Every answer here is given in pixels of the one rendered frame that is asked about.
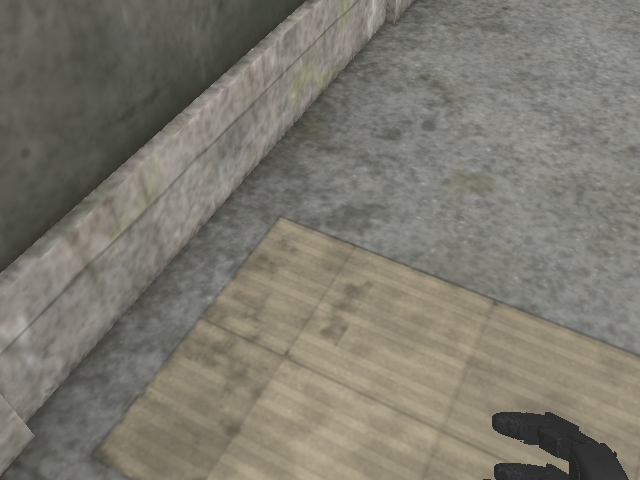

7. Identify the right robot hand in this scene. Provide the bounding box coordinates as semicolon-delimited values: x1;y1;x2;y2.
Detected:
483;412;629;480

